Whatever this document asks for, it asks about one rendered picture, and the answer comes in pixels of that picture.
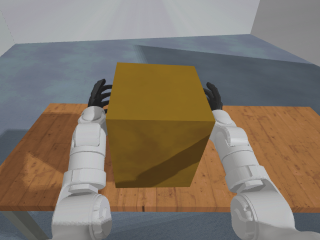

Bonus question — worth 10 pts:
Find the robot right forearm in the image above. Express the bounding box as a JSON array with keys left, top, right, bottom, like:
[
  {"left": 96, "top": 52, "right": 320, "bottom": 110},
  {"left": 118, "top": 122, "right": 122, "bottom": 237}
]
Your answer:
[{"left": 209, "top": 109, "right": 295, "bottom": 224}]

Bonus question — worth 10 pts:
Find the robot left hand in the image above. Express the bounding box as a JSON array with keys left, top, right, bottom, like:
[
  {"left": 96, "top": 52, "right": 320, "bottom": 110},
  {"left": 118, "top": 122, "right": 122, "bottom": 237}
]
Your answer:
[{"left": 87, "top": 79, "right": 113, "bottom": 114}]

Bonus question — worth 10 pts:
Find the robot left forearm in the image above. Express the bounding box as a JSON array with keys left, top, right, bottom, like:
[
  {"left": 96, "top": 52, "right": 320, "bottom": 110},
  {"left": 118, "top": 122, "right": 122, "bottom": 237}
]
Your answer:
[{"left": 51, "top": 106, "right": 108, "bottom": 236}]

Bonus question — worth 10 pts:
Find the carton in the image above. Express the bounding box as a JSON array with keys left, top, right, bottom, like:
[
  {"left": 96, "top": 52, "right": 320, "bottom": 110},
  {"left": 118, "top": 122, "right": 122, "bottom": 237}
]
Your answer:
[{"left": 105, "top": 62, "right": 216, "bottom": 188}]

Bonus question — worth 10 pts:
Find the robot right hand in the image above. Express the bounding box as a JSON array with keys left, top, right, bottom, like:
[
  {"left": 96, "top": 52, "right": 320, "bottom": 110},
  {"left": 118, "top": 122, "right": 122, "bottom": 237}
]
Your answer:
[{"left": 203, "top": 82, "right": 223, "bottom": 111}]

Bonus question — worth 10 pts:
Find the left robot upper arm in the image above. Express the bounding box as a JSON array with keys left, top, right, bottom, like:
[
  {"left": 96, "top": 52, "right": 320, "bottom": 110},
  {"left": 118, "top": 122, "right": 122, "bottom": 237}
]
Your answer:
[{"left": 47, "top": 193, "right": 112, "bottom": 240}]

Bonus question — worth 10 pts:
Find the right robot upper arm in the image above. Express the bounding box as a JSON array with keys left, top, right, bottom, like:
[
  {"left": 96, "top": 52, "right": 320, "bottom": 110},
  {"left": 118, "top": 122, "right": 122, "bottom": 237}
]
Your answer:
[{"left": 230, "top": 190, "right": 320, "bottom": 240}]

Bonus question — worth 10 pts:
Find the table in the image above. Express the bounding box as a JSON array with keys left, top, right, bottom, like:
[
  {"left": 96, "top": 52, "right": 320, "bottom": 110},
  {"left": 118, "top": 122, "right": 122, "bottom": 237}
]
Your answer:
[{"left": 0, "top": 103, "right": 320, "bottom": 240}]

